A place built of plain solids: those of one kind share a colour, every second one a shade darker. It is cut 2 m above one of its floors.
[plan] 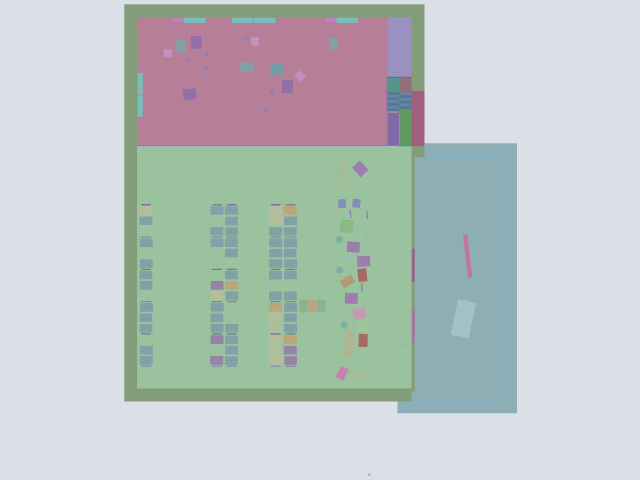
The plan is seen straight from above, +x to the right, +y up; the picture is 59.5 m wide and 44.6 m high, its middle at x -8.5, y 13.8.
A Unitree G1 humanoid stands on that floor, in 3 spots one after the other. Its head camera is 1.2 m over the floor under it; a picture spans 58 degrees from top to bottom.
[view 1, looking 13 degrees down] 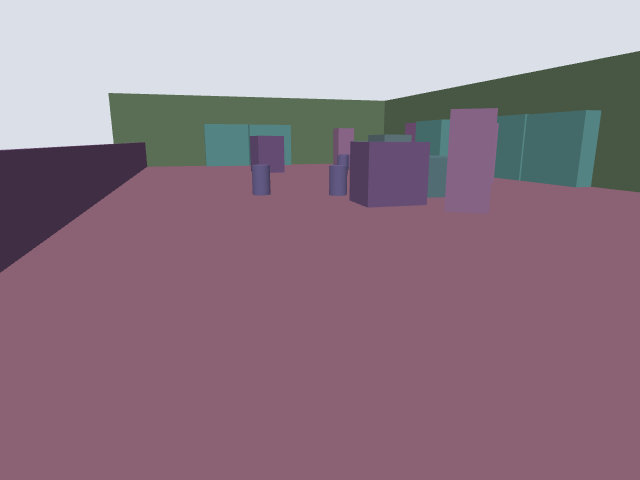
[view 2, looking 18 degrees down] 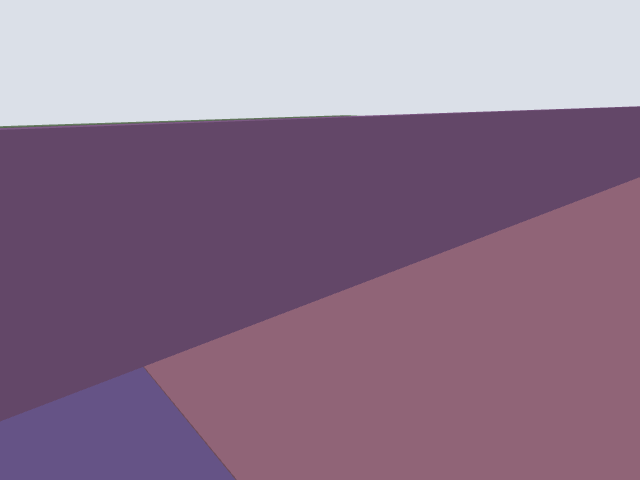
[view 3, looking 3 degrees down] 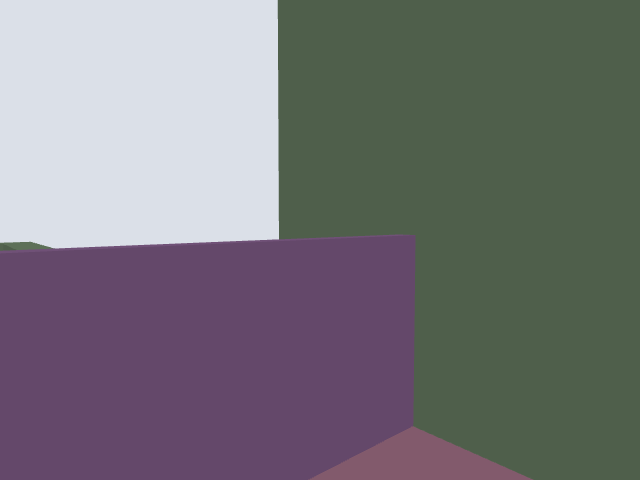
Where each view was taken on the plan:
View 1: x -3.83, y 24.33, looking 163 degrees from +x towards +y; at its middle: floor_loft_floorboards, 5.33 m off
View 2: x -1.70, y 24.49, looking -131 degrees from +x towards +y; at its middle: rail_loft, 2.60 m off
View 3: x -23.50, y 24.10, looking -131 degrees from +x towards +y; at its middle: rail_loft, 1.97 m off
